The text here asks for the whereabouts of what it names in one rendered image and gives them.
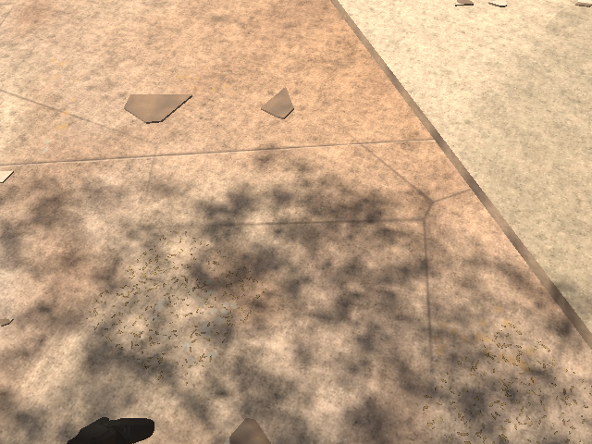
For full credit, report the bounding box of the robot left hand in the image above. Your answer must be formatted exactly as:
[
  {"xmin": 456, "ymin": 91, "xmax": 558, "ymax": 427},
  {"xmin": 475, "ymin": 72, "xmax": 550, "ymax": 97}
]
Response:
[{"xmin": 67, "ymin": 417, "xmax": 154, "ymax": 444}]

